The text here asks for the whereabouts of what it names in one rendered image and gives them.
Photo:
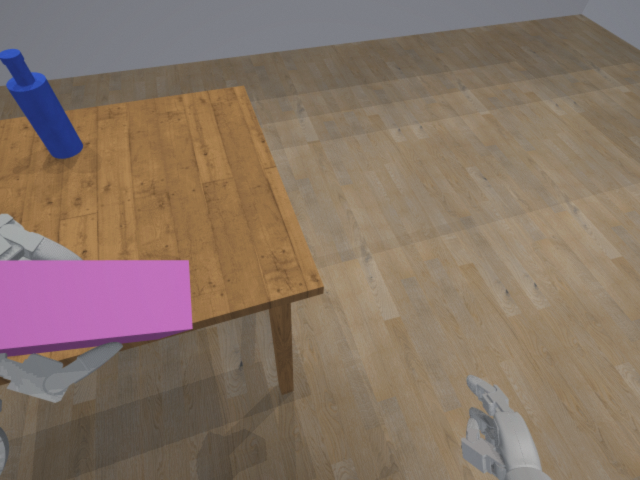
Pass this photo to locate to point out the left robot hand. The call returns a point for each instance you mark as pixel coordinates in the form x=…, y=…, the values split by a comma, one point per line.
x=40, y=376

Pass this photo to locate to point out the right robot hand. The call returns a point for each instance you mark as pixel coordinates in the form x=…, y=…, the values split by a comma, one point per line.
x=508, y=443

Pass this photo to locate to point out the sponge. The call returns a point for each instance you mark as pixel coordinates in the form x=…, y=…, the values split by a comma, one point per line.
x=55, y=305

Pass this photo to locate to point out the table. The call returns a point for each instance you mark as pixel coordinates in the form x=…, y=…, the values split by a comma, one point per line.
x=183, y=177

